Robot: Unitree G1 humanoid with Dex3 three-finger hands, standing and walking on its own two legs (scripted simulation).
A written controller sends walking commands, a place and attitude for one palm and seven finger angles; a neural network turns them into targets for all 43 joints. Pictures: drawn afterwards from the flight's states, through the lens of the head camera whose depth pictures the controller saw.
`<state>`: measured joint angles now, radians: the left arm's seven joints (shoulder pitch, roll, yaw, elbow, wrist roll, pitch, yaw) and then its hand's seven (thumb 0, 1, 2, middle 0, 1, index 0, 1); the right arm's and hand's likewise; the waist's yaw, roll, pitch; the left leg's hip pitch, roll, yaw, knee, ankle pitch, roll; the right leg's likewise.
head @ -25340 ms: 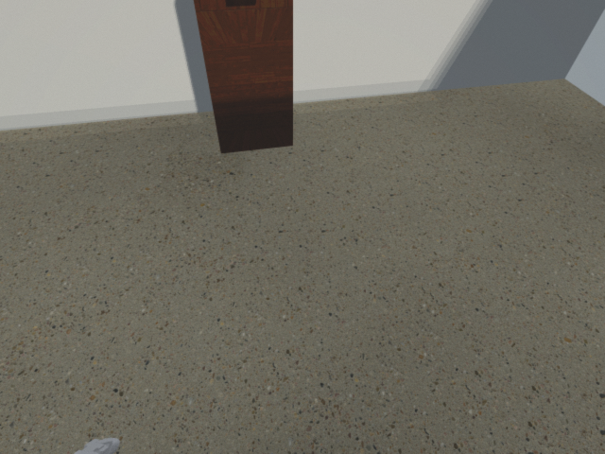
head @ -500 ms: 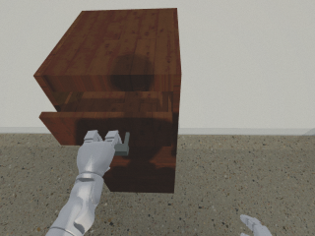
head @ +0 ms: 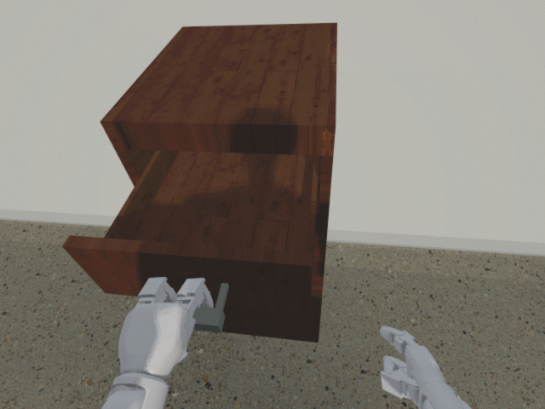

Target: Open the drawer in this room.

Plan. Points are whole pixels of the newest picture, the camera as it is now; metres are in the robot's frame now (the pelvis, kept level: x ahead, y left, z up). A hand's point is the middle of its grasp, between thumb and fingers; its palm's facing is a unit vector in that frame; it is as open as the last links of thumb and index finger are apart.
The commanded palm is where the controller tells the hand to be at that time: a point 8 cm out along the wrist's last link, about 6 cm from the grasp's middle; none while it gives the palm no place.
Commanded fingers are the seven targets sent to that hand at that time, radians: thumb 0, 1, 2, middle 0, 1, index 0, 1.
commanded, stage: pull the drawer open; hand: left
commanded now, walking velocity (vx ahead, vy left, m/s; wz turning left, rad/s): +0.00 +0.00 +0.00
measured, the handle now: (185, 301) +0.25 +0.17 +0.04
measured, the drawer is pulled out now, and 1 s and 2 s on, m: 0.22 0.30 0.29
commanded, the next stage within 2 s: open the thumb to release the handle in 0.66 s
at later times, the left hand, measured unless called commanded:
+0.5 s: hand out of the picture +0.12 +0.16 +0.02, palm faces -0.01 -0.18 -0.98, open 6.0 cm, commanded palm +0.06 +0.17 +0.08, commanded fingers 0.00 0.90 0.90 -0.40 -1.35 -0.40 -1.35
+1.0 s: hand (157, 407) +0.12 +0.17 +0.02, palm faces +0.03 -0.14 -0.99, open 7.0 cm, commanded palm +0.09 +0.18 +0.08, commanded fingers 0.00 -0.01 0.51 -0.34 -1.25 -0.34 -1.25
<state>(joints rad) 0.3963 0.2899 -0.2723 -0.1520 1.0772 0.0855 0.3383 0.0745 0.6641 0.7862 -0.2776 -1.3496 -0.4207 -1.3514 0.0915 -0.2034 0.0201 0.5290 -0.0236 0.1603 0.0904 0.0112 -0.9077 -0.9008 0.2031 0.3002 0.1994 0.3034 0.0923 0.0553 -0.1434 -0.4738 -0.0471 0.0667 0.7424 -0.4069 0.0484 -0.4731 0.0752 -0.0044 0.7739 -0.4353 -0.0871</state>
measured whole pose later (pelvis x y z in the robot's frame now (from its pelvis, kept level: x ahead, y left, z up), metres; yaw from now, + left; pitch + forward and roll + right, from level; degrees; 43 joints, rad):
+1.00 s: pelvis -0.01 -0.03 -0.02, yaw +1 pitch +11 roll +3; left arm 0.72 0.38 -0.14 -0.33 1.03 -0.06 0.47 0.02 0.49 0.72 -0.36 -1.30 -0.40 -1.32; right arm 0.13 -0.24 0.02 0.49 -0.04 0.15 0.07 0.01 -0.91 -0.90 0.20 0.30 0.20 0.30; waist 0.10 0.05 -0.16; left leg -0.61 -0.04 0.05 0.86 -0.44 0.01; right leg -0.61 0.08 -0.03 0.92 -0.48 -0.13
